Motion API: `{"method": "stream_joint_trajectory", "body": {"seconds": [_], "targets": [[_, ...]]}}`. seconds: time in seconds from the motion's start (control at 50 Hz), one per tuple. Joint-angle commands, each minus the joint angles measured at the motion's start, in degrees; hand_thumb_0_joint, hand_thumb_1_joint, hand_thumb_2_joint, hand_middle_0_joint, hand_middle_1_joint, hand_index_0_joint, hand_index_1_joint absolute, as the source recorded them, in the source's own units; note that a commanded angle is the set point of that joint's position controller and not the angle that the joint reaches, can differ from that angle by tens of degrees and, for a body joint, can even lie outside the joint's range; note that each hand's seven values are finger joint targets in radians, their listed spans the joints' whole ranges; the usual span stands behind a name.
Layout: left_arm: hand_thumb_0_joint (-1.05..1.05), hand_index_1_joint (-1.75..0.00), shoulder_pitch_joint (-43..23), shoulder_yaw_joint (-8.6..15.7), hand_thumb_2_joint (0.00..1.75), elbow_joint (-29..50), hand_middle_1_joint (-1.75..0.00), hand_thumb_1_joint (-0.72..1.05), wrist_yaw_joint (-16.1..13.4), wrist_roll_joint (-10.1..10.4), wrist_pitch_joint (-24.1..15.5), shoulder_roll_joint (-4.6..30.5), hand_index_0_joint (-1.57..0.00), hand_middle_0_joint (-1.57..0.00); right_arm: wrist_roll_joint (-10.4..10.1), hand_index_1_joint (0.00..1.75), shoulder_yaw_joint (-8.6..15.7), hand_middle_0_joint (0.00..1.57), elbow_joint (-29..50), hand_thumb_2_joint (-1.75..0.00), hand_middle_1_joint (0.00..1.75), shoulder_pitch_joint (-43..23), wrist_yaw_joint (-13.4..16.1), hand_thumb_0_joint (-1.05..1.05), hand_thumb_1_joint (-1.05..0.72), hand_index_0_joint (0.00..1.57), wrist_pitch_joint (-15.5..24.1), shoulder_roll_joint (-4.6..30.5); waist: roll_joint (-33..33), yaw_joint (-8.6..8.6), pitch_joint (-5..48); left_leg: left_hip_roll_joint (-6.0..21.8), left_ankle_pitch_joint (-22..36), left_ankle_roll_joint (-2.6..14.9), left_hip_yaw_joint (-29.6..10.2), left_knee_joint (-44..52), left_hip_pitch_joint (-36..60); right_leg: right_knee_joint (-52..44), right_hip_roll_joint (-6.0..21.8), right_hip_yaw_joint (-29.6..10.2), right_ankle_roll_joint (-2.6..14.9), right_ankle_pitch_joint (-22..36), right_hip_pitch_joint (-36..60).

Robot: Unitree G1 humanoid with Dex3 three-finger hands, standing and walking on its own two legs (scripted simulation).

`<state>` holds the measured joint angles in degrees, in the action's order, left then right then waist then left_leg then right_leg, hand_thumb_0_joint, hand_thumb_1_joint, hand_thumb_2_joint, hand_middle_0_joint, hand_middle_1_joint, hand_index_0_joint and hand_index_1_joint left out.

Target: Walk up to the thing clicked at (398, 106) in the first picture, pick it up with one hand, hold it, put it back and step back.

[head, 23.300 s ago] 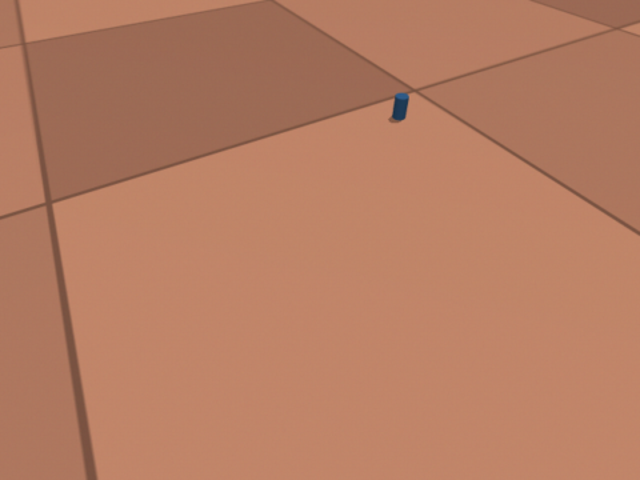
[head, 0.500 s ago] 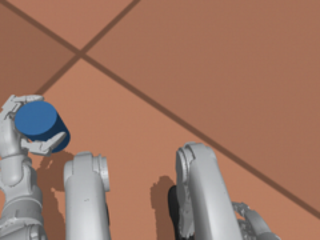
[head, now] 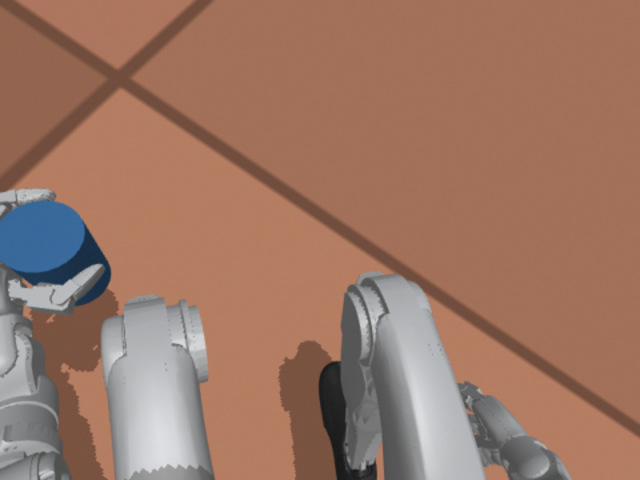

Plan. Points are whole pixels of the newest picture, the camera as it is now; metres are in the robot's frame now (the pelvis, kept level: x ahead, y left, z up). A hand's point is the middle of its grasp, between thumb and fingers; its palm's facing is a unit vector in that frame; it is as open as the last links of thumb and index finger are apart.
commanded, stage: lower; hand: left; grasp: from the side
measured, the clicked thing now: (61, 258) +0.39 +0.27 -0.13
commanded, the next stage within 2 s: loosen in 1.00 s
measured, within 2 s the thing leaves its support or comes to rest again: neither
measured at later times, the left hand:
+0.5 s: hand (65, 259) +0.39 +0.28 -0.17, palm faces +0.32 -0.95 -0.03, open 10.9 cm
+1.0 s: hand (70, 262) +0.40 +0.28 -0.21, palm faces +0.34 -0.94 -0.02, open 10.9 cm
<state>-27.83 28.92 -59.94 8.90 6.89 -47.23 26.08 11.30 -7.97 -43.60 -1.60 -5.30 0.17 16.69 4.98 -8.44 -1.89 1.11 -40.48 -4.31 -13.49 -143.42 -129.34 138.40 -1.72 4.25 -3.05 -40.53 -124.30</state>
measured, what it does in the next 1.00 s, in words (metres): stands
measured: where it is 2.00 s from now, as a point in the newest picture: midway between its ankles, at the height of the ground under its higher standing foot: (266, 470)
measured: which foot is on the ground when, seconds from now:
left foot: down 0.00-1.00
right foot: down 0.00-1.00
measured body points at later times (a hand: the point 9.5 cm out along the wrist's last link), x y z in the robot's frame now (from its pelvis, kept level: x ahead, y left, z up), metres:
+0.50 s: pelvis -0.01 +0.01 -0.02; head +0.22 +0.14 +0.34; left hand +0.37 +0.33 -0.17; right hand +0.14 -0.26 -0.09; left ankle +0.08 +0.14 -0.28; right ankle +0.10 -0.13 -0.28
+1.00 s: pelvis -0.02 +0.02 -0.03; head +0.21 +0.19 +0.32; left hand +0.37 +0.33 -0.20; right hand +0.14 -0.24 -0.07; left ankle +0.08 +0.14 -0.28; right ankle +0.10 -0.13 -0.27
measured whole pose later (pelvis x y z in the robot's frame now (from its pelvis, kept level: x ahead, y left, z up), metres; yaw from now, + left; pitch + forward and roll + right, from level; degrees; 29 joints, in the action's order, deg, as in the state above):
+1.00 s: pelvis -0.02 +0.02 -0.03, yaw -6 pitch +13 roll -16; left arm -30.0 31.7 -75.6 -2.0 3.3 -59.3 41.1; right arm 19.9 -23.6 -36.5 -9.3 -8.9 0.6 19.5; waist 14.6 -12.5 -14.8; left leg 0.1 -40.0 -2.7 -22.2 -152.2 -127.4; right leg 139.5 -4.7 10.4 -4.3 -37.3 -118.3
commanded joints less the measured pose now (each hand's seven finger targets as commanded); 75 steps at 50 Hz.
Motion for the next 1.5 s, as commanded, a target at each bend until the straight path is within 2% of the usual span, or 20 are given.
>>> {"method": "stream_joint_trajectory", "body": {"seconds": [0.0, 0.04, 0.14, 0.28, 0.32, 0.48, 0.54, 0.58, 0.62, 0.72, 0.84, 1.02, 1.04, 1.08, 1.1, 1.16, 1.28, 1.36, 1.42, 1.48], "targets": [[0.00, -1.34, -20.0, 2.7, 1.19, 14.2, -1.33, 0.01, -0.5, 2.7, -9.1, 15.2, -1.17, -1.17, 0.3, 0.30, 3.3, 0.20, 2.4, -0.92, 0.30, 5.0, 0.6, 0.00, -0.95, 0.20, 0.4, 15.2, -19.8, -0.87, 38.6, 0.4, 9.5, 3.23, 7.3, 14.9, 26.8, -12.6, -1.8, 5.0, 4.69, 13.2, 18.1], [0.00, -1.33, -19.3, 1.9, 1.18, 10.0, -1.33, -0.02, -1.1, 2.5, -9.8, 14.1, -1.17, -1.16, 0.8, 0.30, 2.4, 0.20, 2.9, -0.92, 0.30, 4.0, 0.3, 0.00, -0.95, 0.20, 0.4, 15.4, -17.5, -1.50, 37.0, 0.4, 9.4, 3.43, 7.1, 13.7, 25.4, -12.5, -1.9, 5.5, 4.43, 13.2, 18.6], [0.00, -1.34, -19.2, 3.9, 1.19, 8.2, -1.34, 0.05, -1.5, 1.7, -12.3, 18.7, -1.18, -1.18, 2.1, 0.30, 0.3, 0.20, 3.9, -0.92, 0.30, 2.4, -0.1, 0.00, -0.95, 0.20, -0.1, 16.7, -18.3, -2.15, 36.9, 0.8, 10.2, 3.27, 6.3, 12.5, 25.8, -11.8, -2.2, 6.2, 4.08, 13.9, 20.9], [0.00, -1.27, -19.1, 5.6, 1.12, 9.6, -1.26, 0.03, -3.3, 1.3, -14.6, 22.8, -1.13, -1.12, 3.9, 0.30, -2.0, 0.20, 5.0, -0.92, 0.30, 0.9, -0.7, 0.00, -0.95, 0.20, -0.4, 18.5, -25.3, -2.75, 36.5, 1.2, 12.0, 2.00, 4.8, 13.1, 30.1, -9.7, -2.4, 8.0, 4.58, 15.3, 20.1], [0.00, -1.27, -20.0, 4.3, 1.12, 9.5, -1.26, 0.01, -3.4, 1.1, -15.0, 22.2, -1.12, -1.11, 4.2, 0.30, -2.4, 0.20, 5.2, -0.92, 0.30, 0.1, -0.7, 0.00, -0.95, 0.20, -0.5, 19.0, -27.0, -3.93, 33.8, 1.4, 11.2, 1.84, 4.4, 13.1, 30.4, -9.3, -2.3, 8.3, 4.61, 14.9, 18.6], [0.00, -1.30, -20.5, 4.2, 1.16, 5.9, -1.30, 0.02, -6.3, 0.0, -16.7, 24.2, -1.15, -1.14, 5.7, 0.30, -4.8, 0.20, 6.2, -0.91, 0.30, -1.5, -1.3, 0.00, -0.94, 0.20, -0.4, 20.1, -24.5, -6.14, 30.4, 1.7, 9.4, 2.14, 3.1, 11.1, 27.9, -9.6, -2.7, 9.9, 4.05, 14.5, 20.0], [0.00, -1.30, -19.8, 4.9, 1.14, 4.7, -1.30, 0.02, -7.0, -0.3, -17.4, 26.0, -1.17, -1.15, 6.1, 0.30, -5.5, 0.20, 6.9, -0.91, 0.30, -2.4, -1.5, 0.00, -0.95, 0.20, -0.1, 20.7, -23.8, -5.94, 30.6, 1.7, 9.8, 2.38, 3.1, 10.1, 27.4, -9.5, -2.9, 10.0, 3.86, 15.4, 21.4], [0.00, -1.31, -19.6, 3.8, 1.17, 3.0, -1.31, 0.04, -7.2, -0.2, -17.7, 23.9, -1.16, -1.15, 6.5, 0.30, -5.8, 0.20, 6.5, -0.91, 0.30, -2.4, -1.7, 0.00, -0.94, 0.20, 0.0, 20.9, -24.2, -6.79, 29.5, 1.9, 10.0, 2.10, 2.6, 10.3, 28.4, -9.2, -3.0, 10.5, 3.85, 15.5, 20.6], [0.00, -1.30, -20.2, 4.8, 1.17, 2.8, -1.30, 0.04, -8.1, -0.8, -18.2, 26.5, -1.15, -1.14, 6.6, 0.30, -6.3, 0.20, 7.0, -0.91, 0.30, -3.3, -1.8, 0.00, -0.94, 0.20, 0.0, 21.4, -24.5, -6.49, 27.6, 1.9, 8.6, 2.08, 2.2, 10.8, 27.4, -9.1, -3.1, 11.2, 3.89, 14.1, 19.8], [0.00, -1.31, -20.2, 5.0, 1.17, 2.2, -1.31, 0.06, -8.8, -1.5, -19.5, 28.3, -1.18, -1.17, 7.2, 0.30, -7.2, 0.20, 8.3, -0.91, 0.30, -4.7, -2.1, 0.00, -0.93, 0.20, 0.2, 22.4, -25.9, -7.30, 26.6, 2.2, 8.2, 1.72, 1.4, 11.0, 28.2, -8.4, -3.3, 12.3, 3.93, 14.0, 19.6], [0.00, -1.32, -19.7, 3.7, 1.21, 0.3, -1.32, 0.14, -10.0, -1.8, -20.4, 26.9, -1.18, -1.17, 8.0, 0.30, -8.3, 0.20, 7.9, -0.91, 0.30, -4.9, -2.3, 0.00, -0.93, 0.20, 0.4, 22.6, -26.3, -8.43, 24.9, 2.5, 9.6, 1.52, 0.3, 10.6, 29.2, -8.2, -3.7, 13.0, 3.67, 15.5, 19.9], [0.00, -1.32, -20.8, 3.3, 1.22, -1.2, -1.31, 0.16, -11.9, -2.8, -22.1, 29.0, -1.18, -1.17, 8.9, 0.30, -9.7, 0.20, 8.6, -0.91, 0.30, -6.0, -2.8, 0.00, -0.91, 0.20, 0.4, 23.3, -27.0, -9.70, 22.5, 2.8, 8.5, 1.30, -1.4, 11.0, 29.1, -7.8, -4.1, 14.2, 3.58, 14.7, 19.4], [0.00, -1.32, -19.5, 2.0, 1.22, -3.8, -1.31, 0.15, -11.8, -2.7, -21.9, 26.4, -1.18, -1.17, 9.1, 0.30, -9.8, 0.20, 7.7, -0.91, 0.30, -5.5, -3.0, 0.00, -0.91, 0.20, 0.1, 23.0, -26.1, -10.08, 21.5, 2.9, 7.6, 1.23, -1.6, 11.1, 29.4, -8.0, -4.1, 14.4, 3.44, 13.9, 18.8], [0.00, -1.32, -21.6, 3.0, 1.23, -1.9, -1.31, 0.16, -12.5, -2.7, -22.5, 28.7, -1.17, -1.16, 9.4, 0.30, -10.1, 0.20, 7.9, -0.91, 0.30, -5.7, -2.9, 0.00, -0.91, 0.20, 0.1, 23.4, -26.8, -10.00, 21.4, 2.9, 7.6, 1.22, -1.9, 11.1, 29.6, -8.0, -4.2, 14.5, 3.36, 14.1, 19.1], [0.00, -1.27, -20.3, 3.0, 1.15, -2.9, -1.27, 0.16, -12.7, -3.0, -22.6, 29.1, -1.21, -1.21, 9.4, 0.30, -10.2, 0.20, 7.7, -0.91, 0.30, -5.9, -3.0, 0.00, -0.92, 0.20, -0.1, 23.4, -26.9, -9.64, 21.4, 3.0, 7.8, 1.10, -2.2, 11.2, 30.1, -7.7, -4.2, 14.5, 3.37, 14.0, 18.9], [0.00, -1.03, -22.5, 2.2, 0.91, -1.5, -1.03, -0.05, -12.6, -2.4, -23.0, 28.6, -1.03, -1.01, 9.4, 0.30, -10.4, 0.20, 7.8, -0.90, 0.30, -6.2, -2.9, 0.00, -0.93, 0.20, -0.1, 23.1, -26.0, -10.39, 21.0, 2.9, 7.4, 1.53, -1.8, 10.4, 28.5, -8.3, -4.5, 14.2, 3.36, 14.3, 19.0], [0.00, -0.64, -21.8, 1.7, 0.46, -4.0, -0.65, -0.27, -12.9, -2.9, -23.2, 28.4, -0.75, -0.74, 9.8, 0.30, -10.9, 0.20, 7.2, -0.90, 0.30, -5.8, -2.9, 0.00, -0.92, 0.20, -0.4, 23.0, -25.4, -10.50, 20.8, 2.9, 8.2, 1.54, -2.3, 10.2, 28.5, -8.3, -4.7, 14.5, 3.22, 15.2, 19.8], [0.00, -0.39, -20.1, 1.3, 0.29, -9.3, -0.38, -0.45, -12.4, -3.2, -22.2, 27.4, -0.47, -0.48, 9.6, 0.30, -11.0, 0.20, 7.6, -0.90, 0.30, -6.0, -2.9, 0.00, -0.92, 0.20, -0.9, 23.0, -22.5, -10.44, 18.5, 3.0, 7.1, 1.79, -2.4, 10.1, 26.5, -8.6, -4.8, 15.0, 3.19, 14.2, 18.7], [0.00, -0.30, -16.3, 0.7, 0.22, -13.5, -0.29, -0.51, -11.9, -3.6, -21.2, 25.7, -0.39, -0.39, 9.6, 0.30, -11.1, 0.20, 8.9, -0.90, 0.30, -6.5, -3.0, 0.00, -0.92, 0.20, -1.4, 23.3, -21.3, -9.78, 16.3, 3.0, 6.0, 1.57, -2.9, 11.2, 25.7, -8.5, -4.7, 15.8, 3.13, 13.1, 17.9], [0.00, -0.23, -14.9, 1.8, 0.18, -13.9, -0.22, -0.54, -11.6, -3.1, -20.8, 26.5, -0.32, -0.33, 9.4, 0.30, -11.3, 0.20, 10.7, -0.91, 0.30, -7.6, -3.2, 0.00, -0.91, 0.20, -1.6, 23.4, -19.7, -8.80, 15.6, 2.8, 4.4, 1.92, -2.8, 11.2, 24.0, -8.9, -5.0, 16.0, 3.08, 11.8, 17.9]]}}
